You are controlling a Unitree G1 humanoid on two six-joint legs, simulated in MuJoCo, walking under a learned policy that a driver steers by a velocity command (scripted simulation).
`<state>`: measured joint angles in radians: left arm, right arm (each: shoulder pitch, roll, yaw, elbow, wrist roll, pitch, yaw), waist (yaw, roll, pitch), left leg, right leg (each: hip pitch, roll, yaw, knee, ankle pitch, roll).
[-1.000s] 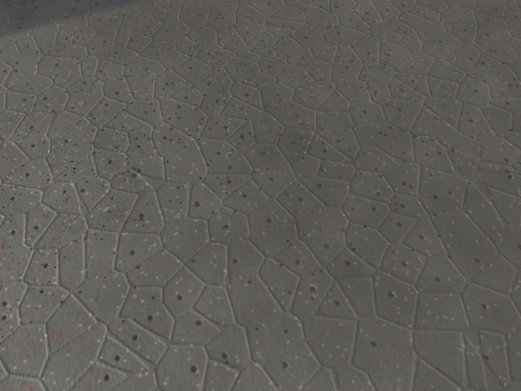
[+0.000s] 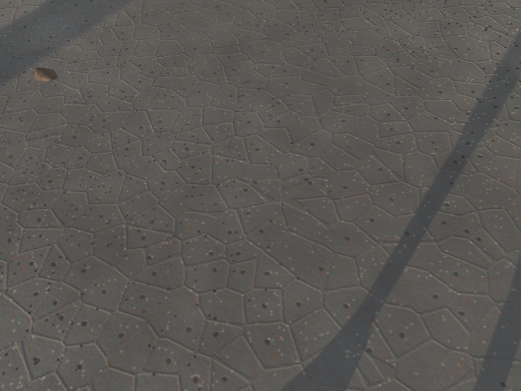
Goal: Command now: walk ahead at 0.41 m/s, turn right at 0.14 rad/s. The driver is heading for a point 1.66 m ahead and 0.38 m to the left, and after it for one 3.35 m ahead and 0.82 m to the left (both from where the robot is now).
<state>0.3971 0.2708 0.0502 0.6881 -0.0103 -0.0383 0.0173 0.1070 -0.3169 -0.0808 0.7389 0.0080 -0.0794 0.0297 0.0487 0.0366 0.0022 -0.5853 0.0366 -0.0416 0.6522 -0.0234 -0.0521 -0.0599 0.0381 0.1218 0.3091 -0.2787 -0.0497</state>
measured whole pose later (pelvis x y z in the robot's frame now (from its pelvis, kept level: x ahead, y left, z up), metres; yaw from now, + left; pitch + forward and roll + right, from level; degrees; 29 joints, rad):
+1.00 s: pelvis +0.53 +0.10 +0.00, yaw +26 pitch +1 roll -2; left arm 0.37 0.29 0.07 0.82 -0.02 -0.09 -0.02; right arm 0.11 -0.30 -0.04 0.65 0.01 -0.04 0.02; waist 0.10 0.05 0.04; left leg -0.64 0.09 -0.06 0.75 -0.10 -0.01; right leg -0.04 0.03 -0.08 0.25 -0.23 -0.02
